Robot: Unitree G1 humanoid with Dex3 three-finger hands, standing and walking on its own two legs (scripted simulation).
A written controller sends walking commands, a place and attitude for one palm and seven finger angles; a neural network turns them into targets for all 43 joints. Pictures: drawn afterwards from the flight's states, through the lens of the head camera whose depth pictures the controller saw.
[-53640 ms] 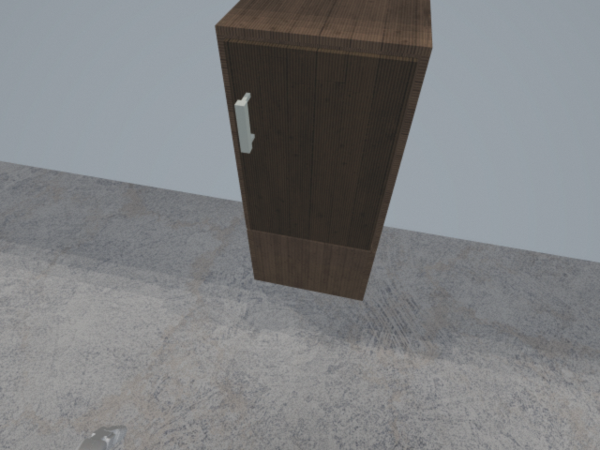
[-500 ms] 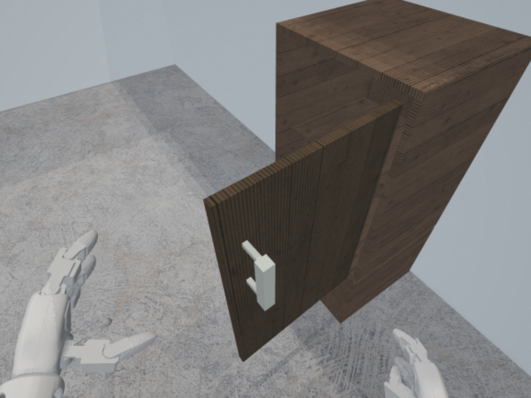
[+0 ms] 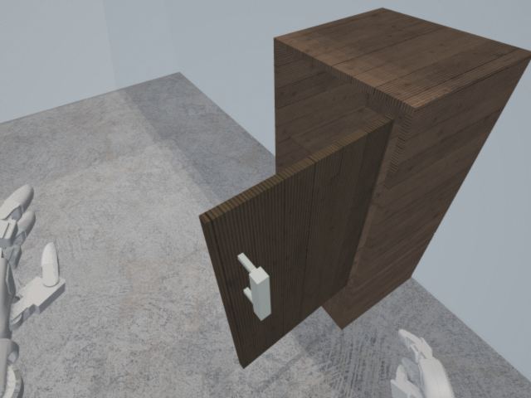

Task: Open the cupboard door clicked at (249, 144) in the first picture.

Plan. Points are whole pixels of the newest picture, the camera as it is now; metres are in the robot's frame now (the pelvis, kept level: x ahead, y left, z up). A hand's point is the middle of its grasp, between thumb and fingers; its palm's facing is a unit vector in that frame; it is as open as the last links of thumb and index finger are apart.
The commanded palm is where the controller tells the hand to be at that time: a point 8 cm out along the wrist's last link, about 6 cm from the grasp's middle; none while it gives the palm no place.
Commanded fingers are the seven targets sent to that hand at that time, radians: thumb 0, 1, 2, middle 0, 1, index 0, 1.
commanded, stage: draw the hand back to the body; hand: left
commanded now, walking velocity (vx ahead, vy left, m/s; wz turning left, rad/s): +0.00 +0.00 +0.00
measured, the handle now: (253, 286) +0.30 +0.07 -0.01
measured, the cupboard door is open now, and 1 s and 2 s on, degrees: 94 94 94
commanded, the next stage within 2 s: step back with the hand held close in 0.26 s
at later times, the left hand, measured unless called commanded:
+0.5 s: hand (63, 285) +0.18 +0.26 +0.16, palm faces +0.44 -0.77 -0.46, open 7.4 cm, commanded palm +0.13 +0.29 +0.17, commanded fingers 0.00 0.90 0.90 -0.20 -0.30 -0.20 -0.30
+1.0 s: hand out of the picture +0.09 +0.28 +0.15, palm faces +0.41 -0.76 -0.50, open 7.4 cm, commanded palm +0.04 +0.32 +0.17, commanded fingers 0.00 0.90 0.90 -0.20 -0.30 -0.20 -0.30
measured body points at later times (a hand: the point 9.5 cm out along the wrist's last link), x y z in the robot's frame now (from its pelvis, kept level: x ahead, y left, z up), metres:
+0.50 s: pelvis -0.02 -0.01 +0.00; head -0.01 -0.03 +0.45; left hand +0.16 +0.29 +0.19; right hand +0.18 -0.24 -0.08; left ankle -0.02 +0.12 -0.74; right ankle -0.02 -0.14 -0.74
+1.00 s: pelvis -0.11 +0.02 -0.01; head -0.09 +0.02 +0.44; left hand +0.07 +0.32 +0.18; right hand +0.07 -0.23 -0.08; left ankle -0.02 +0.12 -0.74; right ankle -0.02 -0.14 -0.74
